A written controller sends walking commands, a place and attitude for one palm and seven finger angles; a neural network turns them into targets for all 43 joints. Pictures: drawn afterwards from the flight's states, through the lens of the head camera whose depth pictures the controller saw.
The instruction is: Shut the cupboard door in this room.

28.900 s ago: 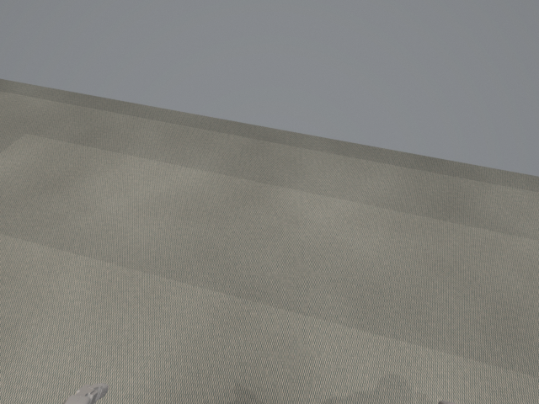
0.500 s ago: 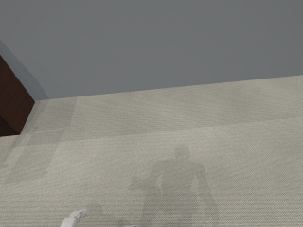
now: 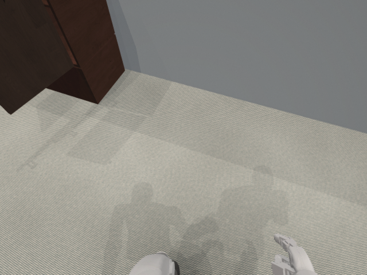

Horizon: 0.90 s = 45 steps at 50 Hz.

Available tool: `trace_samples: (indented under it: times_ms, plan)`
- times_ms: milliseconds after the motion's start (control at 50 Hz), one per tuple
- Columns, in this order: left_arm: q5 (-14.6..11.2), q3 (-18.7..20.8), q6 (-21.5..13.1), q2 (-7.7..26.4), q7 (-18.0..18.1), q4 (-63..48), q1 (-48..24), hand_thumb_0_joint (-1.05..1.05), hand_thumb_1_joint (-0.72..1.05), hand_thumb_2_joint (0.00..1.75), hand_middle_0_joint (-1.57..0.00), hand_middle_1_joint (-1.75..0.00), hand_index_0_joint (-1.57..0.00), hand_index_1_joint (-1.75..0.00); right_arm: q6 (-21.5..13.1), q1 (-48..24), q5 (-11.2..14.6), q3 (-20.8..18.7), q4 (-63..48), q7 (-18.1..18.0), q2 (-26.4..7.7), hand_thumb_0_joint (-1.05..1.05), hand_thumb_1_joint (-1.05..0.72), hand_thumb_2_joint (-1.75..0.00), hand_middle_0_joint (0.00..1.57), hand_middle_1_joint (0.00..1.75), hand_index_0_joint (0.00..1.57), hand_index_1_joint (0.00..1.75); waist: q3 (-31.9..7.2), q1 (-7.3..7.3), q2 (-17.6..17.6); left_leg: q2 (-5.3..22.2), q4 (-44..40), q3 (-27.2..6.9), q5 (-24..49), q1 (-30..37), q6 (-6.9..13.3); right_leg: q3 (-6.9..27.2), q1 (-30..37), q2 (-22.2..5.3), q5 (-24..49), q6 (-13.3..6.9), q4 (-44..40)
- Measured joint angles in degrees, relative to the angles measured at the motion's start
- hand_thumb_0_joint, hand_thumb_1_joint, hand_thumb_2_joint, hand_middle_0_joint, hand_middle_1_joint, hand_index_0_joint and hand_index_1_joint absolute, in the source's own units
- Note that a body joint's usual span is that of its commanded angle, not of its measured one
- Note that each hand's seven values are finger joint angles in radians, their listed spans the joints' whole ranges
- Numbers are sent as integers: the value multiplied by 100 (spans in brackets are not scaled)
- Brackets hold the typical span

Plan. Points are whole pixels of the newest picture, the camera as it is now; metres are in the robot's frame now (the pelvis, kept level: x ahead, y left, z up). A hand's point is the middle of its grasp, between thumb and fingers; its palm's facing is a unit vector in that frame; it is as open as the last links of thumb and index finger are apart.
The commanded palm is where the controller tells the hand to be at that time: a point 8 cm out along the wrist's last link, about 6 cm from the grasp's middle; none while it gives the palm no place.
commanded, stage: walk to a spot facing it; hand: left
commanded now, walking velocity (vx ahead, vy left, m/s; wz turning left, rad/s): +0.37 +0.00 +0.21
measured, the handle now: out of the picture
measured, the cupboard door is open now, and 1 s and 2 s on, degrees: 81 81 81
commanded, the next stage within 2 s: turn to face it in 1.24 s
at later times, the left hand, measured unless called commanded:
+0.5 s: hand (142, 175) +0.36 +0.17 -0.13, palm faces -0.01 -0.98 -0.19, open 7.4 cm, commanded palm none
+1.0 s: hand (149, 201) +0.29 +0.14 -0.15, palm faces +0.32 -0.94 -0.14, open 7.4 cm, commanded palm none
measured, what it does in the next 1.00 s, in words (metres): walks ahead: right foot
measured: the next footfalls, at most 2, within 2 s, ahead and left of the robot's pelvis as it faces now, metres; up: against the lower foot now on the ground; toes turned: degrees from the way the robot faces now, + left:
right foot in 0.52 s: +0.39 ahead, -0.11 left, +0.00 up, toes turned -3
left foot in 1.06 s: +0.54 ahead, +0.16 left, +0.00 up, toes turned +22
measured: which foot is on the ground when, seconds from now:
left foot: down 0.00-0.52, up 0.54-1.00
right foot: up 0.00-0.50, down 0.52-1.00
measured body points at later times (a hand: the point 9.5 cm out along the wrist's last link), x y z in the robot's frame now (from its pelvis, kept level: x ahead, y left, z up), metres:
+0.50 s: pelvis +0.22 -0.01 +0.01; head +0.24 -0.02 +0.46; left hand +0.36 +0.22 -0.11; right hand +0.13 -0.25 -0.14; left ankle +0.06 +0.07 -0.71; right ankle +0.34 -0.11 -0.70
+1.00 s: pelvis +0.41 +0.01 +0.02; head +0.43 +0.03 +0.47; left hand +0.28 +0.19 -0.14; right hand +0.55 -0.21 -0.12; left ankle +0.49 +0.15 -0.69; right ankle +0.35 -0.11 -0.71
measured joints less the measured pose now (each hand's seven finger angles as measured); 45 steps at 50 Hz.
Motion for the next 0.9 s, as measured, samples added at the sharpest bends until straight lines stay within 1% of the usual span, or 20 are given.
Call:
trace_samples:
  times_ms: [20,40,60,100,160,180,280,380,440,500,520,540,560,600,620,640,700,780,840,900]
  plan:
    - [-28,6,66,27,-11,-6,-126,1,90,90,-20,-30,-20,-30,-68,12,52,12,-16,-36,30,1,-91,-90,19,30,20,30,39,23,2,-31,90,-30,-141,89,29,435,-466,57,-38,-45,1021]
    - [-42,24,111,58,2,-28,-277,1,90,90,-20,-30,-20,-30,-114,54,84,28,2,-72,73,1,-91,-90,19,30,20,30,51,45,-6,-56,42,-55,-234,248,27,750,-898,124,39,-67,1807]
    - [-35,55,127,89,21,-68,-441,2,90,90,-20,-30,-20,-30,-145,122,96,46,41,-109,123,1,-91,-90,19,30,20,30,37,53,-19,-76,-96,-89,-267,437,0,957,-1293,178,160,-75,2327]
    - [11,119,121,152,44,-207,-788,2,90,90,-20,-30,-20,-30,-185,313,98,79,143,-165,236,1,-91,-90,20,30,20,30,-11,31,-63,-115,-492,-174,-206,852,-87,1151,-1934,194,420,-79,2636]
    - [66,170,86,226,45,-482,-1283,1,91,90,-20,-30,-20,-30,-229,686,115,95,354,-196,404,0,-91,-90,20,30,20,30,-140,-34,-155,-171,-1060,-309,-111,1403,-53,1244,-2616,145,816,-37,2212]
    - [74,180,78,232,41,-568,-1418,1,91,90,-20,-30,-20,-30,-258,801,160,9,388,-247,423,0,-93,-90,20,30,20,30,-191,-65,-193,-194,-1225,-330,-95,1567,-50,1274,-2794,137,975,-16,2045]
    - [73,186,127,203,-25,-802,-1967,1,91,90,-20,-30,-20,-30,-262,1375,142,-59,637,-258,322,-1,-95,-90,20,30,20,30,-430,-250,-289,-286,-1862,-389,-130,2270,-77,1203,-3281,179,1780,60,1287]
    - [51,165,178,188,-86,-899,-2359,1,91,90,-20,-30,-20,-30,-262,1967,99,-52,876,-306,329,0,-93,-90,20,30,20,30,-482,-515,-279,-340,-2173,-456,-340,2766,-148,1069,-3155,357,2070,-30,241]
    - [35,147,173,165,-103,-952,-2532,1,91,90,-20,-30,-20,-30,-236,2295,61,-39,1045,-332,358,0,-92,-90,20,30,20,30,-433,-678,-197,-328,-2168,-506,-587,2979,-222,1027,-2870,504,1915,-183,-455]
    - [30,115,85,128,-104,-1020,-2616,1,91,90,-20,-30,-20,-30,-181,2589,52,-15,1253,-342,392,0,-92,-90,20,30,20,30,-368,-766,-44,-224,-1870,-550,-987,3101,-331,944,-2364,729,1662,-396,-1223]
    - [37,104,7,131,-103,-1045,-2607,1,90,90,-20,-30,-20,-30,-156,2689,64,-8,1331,-335,425,1,-92,-90,20,30,20,30,-352,-765,-22,-185,-1475,-568,-1177,3021,-368,911,-2105,800,1810,-494,-1531]
    - [61,108,-93,124,-86,-1051,-2604,1,90,90,-20,-30,-20,-30,-116,2722,89,-6,1416,-315,461,1,-92,-90,20,30,20,30,-296,-735,1,-128,-720,-569,-1316,2762,-392,874,-2013,830,2113,-625,-1551]
    - [58,110,-179,112,-65,-1040,-2582,1,90,90,-20,-30,-20,-30,-63,2697,114,0,1470,-296,491,1,-91,-90,20,30,20,30,-231,-724,29,-103,363,-656,-1375,2348,-412,823,-1982,846,1985,-714,-1370]
    - [17,103,-232,86,-42,-969,-2441,1,90,90,-20,-30,-20,-30,6,2618,143,-13,1499,-258,530,1,-91,-90,20,30,20,30,-166,-698,67,-58,2222,-788,-1257,1528,-378,728,-1732,878,1576,-795,-1308]
    - [2,107,-218,70,-27,-907,-2333,1,90,90,-20,-30,-20,-30,37,2551,138,-34,1492,-235,536,1,-91,-90,20,30,20,30,-175,-669,83,13,2786,-789,-1042,1164,-364,702,-1570,905,1474,-800,-1412]
    - [-7,113,-198,52,-6,-834,-2210,1,90,90,-20,-30,-20,-30,69,2464,121,-51,1464,-216,533,1,-91,-90,20,30,20,30,-198,-644,97,109,3116,-781,-788,825,-370,681,-1415,931,1452,-783,-1562]
    - [-6,155,-154,0,73,-580,-1814,1,91,90,-20,-30,-20,-30,137,2150,62,-84,1278,-187,518,1,-91,-90,20,30,20,30,-293,-618,127,414,3291,-826,-189,-49,-473,606,-1024,999,1507,-763,-2026]
    - [23,175,-163,-15,102,-259,-1309,1,92,90,-20,-30,-20,-30,167,1764,24,-132,1044,-151,503,1,-91,-90,20,30,20,30,-431,-553,146,701,2848,-882,312,-784,-646,482,-608,1068,1478,-755,-2488]
    - [35,158,-201,-65,101,-75,-987,1,92,90,-20,-30,-20,-30,182,1524,22,-160,941,-111,485,1,-91,-90,19,30,20,30,-523,-466,136,816,2333,-807,546,-1010,-742,357,-317,1084,1407,-706,-2758]
    - [44,129,-248,-129,103,34,-743,1,92,90,-20,-30,-20,-30,189,1289,22,-176,890,-88,417,1,-93,-90,19,30,20,30,-545,-337,107,844,1540,-647,627,-946,-766,211,-48,1062,1288,-614,-2939]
